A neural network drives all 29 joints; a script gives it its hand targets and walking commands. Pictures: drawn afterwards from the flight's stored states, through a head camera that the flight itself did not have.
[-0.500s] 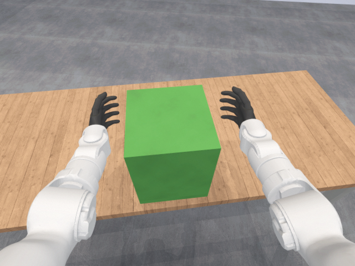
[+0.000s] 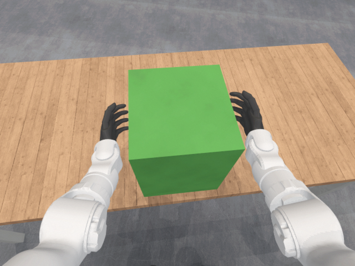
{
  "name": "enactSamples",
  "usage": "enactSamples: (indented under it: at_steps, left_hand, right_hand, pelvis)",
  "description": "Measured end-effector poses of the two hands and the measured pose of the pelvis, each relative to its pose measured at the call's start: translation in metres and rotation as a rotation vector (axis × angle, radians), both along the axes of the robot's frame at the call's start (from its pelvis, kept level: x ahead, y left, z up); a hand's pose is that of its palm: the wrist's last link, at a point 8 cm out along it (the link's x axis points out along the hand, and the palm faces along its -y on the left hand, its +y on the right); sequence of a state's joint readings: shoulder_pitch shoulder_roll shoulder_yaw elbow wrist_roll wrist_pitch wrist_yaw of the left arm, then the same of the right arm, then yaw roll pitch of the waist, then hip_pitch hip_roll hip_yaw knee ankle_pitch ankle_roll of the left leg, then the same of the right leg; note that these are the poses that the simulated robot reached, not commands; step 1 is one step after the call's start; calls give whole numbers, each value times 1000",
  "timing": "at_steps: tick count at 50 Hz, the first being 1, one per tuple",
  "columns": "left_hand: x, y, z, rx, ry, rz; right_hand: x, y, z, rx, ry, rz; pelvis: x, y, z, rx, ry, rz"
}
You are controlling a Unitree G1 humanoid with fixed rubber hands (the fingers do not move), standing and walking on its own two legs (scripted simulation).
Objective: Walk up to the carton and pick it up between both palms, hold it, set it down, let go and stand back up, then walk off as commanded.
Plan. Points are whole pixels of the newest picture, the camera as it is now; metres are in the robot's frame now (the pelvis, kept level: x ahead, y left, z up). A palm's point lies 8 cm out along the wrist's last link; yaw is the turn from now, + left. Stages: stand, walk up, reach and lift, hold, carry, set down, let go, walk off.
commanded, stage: reach and lift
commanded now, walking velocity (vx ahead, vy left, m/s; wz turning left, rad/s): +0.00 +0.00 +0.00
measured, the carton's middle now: (178, 136) +0.42 +0.02 -0.01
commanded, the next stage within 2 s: none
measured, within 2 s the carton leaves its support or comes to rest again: leaves its support in 1.74 s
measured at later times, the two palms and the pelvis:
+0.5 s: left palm (119, 139) +0.41 +0.16 +0.00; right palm (244, 127) +0.43 -0.13 +0.03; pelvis +0.00 -0.01 +0.00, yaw +0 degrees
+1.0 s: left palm (119, 140) +0.40 +0.16 +0.00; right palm (244, 128) +0.43 -0.13 +0.03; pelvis +0.00 +0.00 +0.00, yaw +0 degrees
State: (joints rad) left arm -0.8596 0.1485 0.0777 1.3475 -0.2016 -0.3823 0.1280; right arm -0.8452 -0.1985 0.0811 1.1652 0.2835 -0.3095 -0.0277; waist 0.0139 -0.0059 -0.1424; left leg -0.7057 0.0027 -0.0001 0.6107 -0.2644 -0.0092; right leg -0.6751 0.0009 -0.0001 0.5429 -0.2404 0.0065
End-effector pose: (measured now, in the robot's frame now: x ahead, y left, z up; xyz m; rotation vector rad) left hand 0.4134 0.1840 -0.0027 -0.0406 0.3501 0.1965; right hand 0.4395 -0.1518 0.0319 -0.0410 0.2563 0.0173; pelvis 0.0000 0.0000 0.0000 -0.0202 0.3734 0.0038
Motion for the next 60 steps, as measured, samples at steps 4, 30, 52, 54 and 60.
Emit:
enactSamples:
  at_steps: [4, 30, 52, 54, 60]
  left_hand:
    - [0, -11, -2, 15, -9, -30]
    - [-9, -24, 4, 31, -79, -2]
    - [-10, -25, 2, 22, -79, 12]
    - [-10, -25, 2, 22, -79, 14]
    - [-10, -26, 2, 21, -78, 18]
  right_hand:
    - [2, -1, -3, 15, -1, -6]
    - [-8, 18, 0, 9, -88, -13]
    - [-9, 19, -1, 5, -80, -20]
    - [-9, 19, -1, 3, -80, -21]
    - [-9, 19, -1, 1, -78, -23]
  pelvis:
    - [2, -1, 0, 2, 5, 0]
    - [0, -5, 0, 5, 2, -1]
    - [0, -3, 0, -1, 3, -3]
    - [0, -3, 0, -1, 3, -3]
    - [0, -3, 0, -2, 3, -3]
